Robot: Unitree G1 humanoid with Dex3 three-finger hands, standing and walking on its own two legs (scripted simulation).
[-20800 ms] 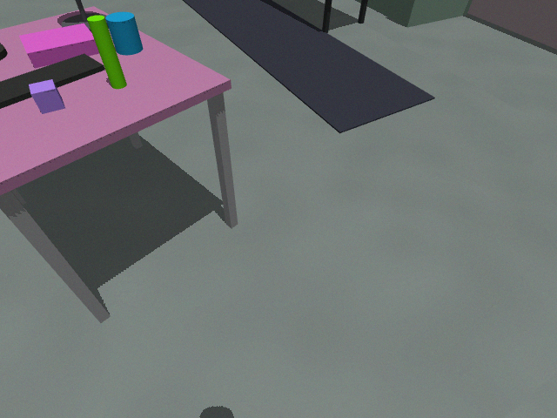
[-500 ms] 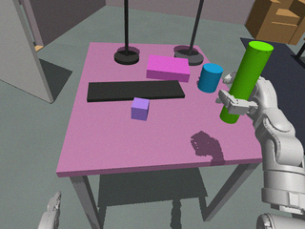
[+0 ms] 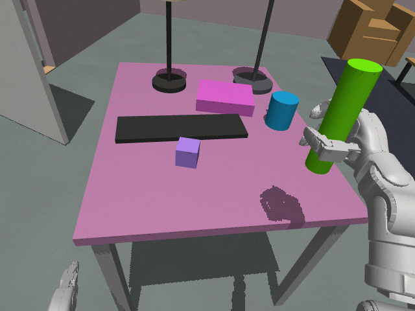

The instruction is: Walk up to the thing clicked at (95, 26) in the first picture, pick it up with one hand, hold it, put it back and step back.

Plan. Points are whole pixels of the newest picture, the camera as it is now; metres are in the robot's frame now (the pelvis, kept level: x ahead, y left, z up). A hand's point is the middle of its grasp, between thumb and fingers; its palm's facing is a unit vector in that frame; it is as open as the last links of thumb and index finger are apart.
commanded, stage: hold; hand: right
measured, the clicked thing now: (337, 123) +0.34 -0.19 +0.26
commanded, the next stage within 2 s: none
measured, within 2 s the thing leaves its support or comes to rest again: neither
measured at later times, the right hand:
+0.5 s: hand (328, 141) +0.33 -0.18 +0.23, palm faces -0.01 +1.00 -0.04, open 5.9 cm
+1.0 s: hand (327, 147) +0.32 -0.18 +0.23, palm faces -0.02 +1.00 -0.05, open 5.9 cm
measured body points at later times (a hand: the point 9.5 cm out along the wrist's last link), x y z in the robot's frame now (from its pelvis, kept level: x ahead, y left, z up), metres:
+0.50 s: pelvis +0.00 +0.00 +0.00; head -0.03 +0.03 +0.45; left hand +0.18 +0.26 -0.07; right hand +0.33 -0.23 +0.24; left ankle +0.03 +0.14 -0.73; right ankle +0.01 -0.14 -0.73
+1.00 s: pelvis +0.00 +0.00 +0.00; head -0.03 +0.03 +0.45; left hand +0.18 +0.26 -0.07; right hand +0.32 -0.23 +0.23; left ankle +0.03 +0.14 -0.73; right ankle +0.01 -0.14 -0.73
